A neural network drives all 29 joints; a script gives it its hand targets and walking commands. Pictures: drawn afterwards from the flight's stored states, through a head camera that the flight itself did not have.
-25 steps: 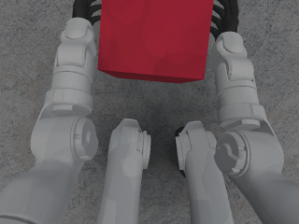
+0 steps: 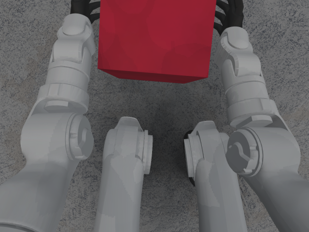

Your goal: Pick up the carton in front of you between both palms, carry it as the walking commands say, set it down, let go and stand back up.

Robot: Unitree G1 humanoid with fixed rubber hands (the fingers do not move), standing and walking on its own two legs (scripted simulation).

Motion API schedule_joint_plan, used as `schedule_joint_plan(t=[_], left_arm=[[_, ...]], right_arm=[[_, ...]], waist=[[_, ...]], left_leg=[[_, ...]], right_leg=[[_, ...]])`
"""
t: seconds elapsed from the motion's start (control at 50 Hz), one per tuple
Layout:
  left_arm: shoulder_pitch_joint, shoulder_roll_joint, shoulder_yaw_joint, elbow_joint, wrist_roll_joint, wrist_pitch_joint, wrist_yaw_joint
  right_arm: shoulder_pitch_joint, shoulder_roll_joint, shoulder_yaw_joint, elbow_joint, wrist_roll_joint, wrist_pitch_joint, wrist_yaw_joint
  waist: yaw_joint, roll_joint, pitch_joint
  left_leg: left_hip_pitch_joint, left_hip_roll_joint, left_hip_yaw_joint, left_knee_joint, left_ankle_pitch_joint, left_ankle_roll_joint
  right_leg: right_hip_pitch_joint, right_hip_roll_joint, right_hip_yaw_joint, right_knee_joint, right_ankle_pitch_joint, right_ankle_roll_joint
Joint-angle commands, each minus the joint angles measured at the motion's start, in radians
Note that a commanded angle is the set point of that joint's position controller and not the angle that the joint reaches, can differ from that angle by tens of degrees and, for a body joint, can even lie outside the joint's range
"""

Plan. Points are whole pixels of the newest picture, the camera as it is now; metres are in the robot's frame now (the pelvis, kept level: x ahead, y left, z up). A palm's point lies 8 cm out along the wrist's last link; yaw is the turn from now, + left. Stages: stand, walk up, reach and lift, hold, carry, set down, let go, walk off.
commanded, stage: set down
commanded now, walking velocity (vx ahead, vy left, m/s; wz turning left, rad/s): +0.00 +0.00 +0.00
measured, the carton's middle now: (155, 37) +0.51 +0.05 -0.24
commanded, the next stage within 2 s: none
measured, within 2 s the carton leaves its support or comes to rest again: rests again in 0.82 s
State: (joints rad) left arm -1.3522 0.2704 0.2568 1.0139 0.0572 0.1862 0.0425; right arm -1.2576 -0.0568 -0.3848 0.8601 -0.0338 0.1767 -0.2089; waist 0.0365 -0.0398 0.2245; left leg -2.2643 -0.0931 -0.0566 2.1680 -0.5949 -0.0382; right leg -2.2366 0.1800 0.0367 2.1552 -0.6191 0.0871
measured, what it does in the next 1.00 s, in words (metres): stands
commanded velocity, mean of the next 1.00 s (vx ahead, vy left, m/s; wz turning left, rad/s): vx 0.00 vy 0.00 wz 0.00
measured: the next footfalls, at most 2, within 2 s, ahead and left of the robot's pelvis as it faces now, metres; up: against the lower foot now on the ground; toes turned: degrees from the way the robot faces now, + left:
none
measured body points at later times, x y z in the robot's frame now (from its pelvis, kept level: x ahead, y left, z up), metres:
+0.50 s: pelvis -0.01 +0.00 -0.01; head +0.34 +0.04 +0.26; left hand +0.53 +0.21 -0.18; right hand +0.53 -0.11 -0.18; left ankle +0.10 +0.12 -0.35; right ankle +0.10 -0.12 -0.35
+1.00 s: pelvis -0.01 +0.00 -0.02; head +0.36 +0.04 +0.23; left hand +0.52 +0.25 -0.21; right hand +0.53 -0.15 -0.21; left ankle +0.10 +0.12 -0.35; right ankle +0.10 -0.12 -0.35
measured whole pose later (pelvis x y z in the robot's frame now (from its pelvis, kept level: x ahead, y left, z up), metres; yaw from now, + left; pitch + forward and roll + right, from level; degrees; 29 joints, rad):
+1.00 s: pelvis -0.01 +0.00 -0.02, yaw +0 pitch +34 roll -3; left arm -1.41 0.46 0.12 1.18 -0.14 0.02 0.03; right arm -1.35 -0.26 -0.20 1.06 0.15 0.05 -0.13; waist 0.01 -0.04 0.41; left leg -2.24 -0.03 -0.02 2.24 -0.59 0.01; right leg -2.21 0.11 0.00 2.22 -0.62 0.06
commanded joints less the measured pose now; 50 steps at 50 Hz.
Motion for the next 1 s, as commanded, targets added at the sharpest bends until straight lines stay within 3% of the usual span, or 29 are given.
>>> schedule_joint_plan(t=[0.0,0.12,0.42,0.66,0.72,0.76,0.8,0.84,0.9,0.98], left_arm=[[-0.527,-0.882,-0.307,-0.086,-0.079,-0.029,-0.270],[-0.539,-0.838,-0.281,-0.049,-0.068,-0.038,-0.266],[-0.462,-0.694,-0.154,0.081,0.024,-0.015,-0.279],[-0.405,-0.545,-0.098,0.136,0.067,-0.020,-0.260],[-0.365,-0.410,-0.066,0.154,0.066,-0.041,-0.229],[-0.284,-0.113,0.009,0.161,0.070,-0.067,-0.160],[-0.231,0.210,0.024,0.152,0.031,-0.113,-0.064],[-0.299,0.269,-0.023,0.124,-0.062,-0.152,-0.020],[-0.363,0.309,-0.099,0.065,-0.167,-0.192,-0.007],[-0.373,0.332,-0.176,0.014,-0.266,-0.196,-0.012]], right_arm=[[-0.666,0.818,0.410,-0.073,0.068,-0.029,0.267],[-0.682,0.778,0.385,-0.034,0.067,-0.036,0.276],[-0.561,0.636,0.208,0.102,-0.053,-0.010,0.313],[-0.469,0.506,0.117,0.160,-0.108,-0.011,0.303],[-0.422,0.383,0.081,0.167,-0.110,-0.027,0.274],[-0.310,0.098,0.010,0.180,-0.111,-0.053,0.207],[-0.238,-0.214,0.011,0.162,-0.059,-0.097,0.121],[-0.288,-0.278,0.046,0.138,0.024,-0.129,0.079],[-0.348,-0.283,0.157,0.108,0.148,-0.157,0.072],[-0.361,-0.282,0.249,0.056,0.253,-0.158,0.069]], waist=[[0.021,0.019,-1.016],[0.028,0.011,-0.941],[0.008,0.015,-0.677],[0.001,0.022,-0.602],[-0.001,0.028,-0.632],[-0.001,0.031,-0.655],[-0.006,0.034,-0.715],[-0.008,0.045,-0.811],[0.005,0.051,-0.930],[0.007,0.057,-1.071]], left_leg=[[0.491,-0.018,0.083,-0.159,0.377,0.038],[0.473,-0.016,0.075,-0.149,0.346,0.047],[0.383,-0.010,0.045,-0.165,0.218,0.067],[0.383,0.006,0.040,-0.162,0.196,0.059],[0.414,0.018,0.048,-0.154,0.210,0.043],[0.450,0.038,0.055,-0.153,0.218,0.025],[0.496,0.056,0.053,-0.149,0.238,0.016],[0.527,0.061,0.038,-0.128,0.322,0.010],[0.573,0.074,0.025,-0.101,0.435,0.018],[0.636,0.088,0.028,-0.093,0.466,0.023]], right_leg=[[0.430,0.008,-0.115,-0.133,0.347,-0.049],[0.403,0.003,-0.111,-0.119,0.313,-0.052],[0.283,-0.006,-0.101,-0.123,0.180,-0.068],[0.301,-0.018,-0.097,-0.113,0.169,-0.061],[0.332,-0.028,-0.107,-0.107,0.181,-0.046],[0.369,-0.047,-0.114,-0.106,0.191,-0.027],[0.400,-0.068,-0.119,-0.105,0.217,-0.017],[0.406,-0.083,-0.110,-0.088,0.293,-0.015],[0.431,-0.096,-0.091,-0.061,0.382,-0.022],[0.511,-0.107,-0.088,-0.054,0.418,-0.026]])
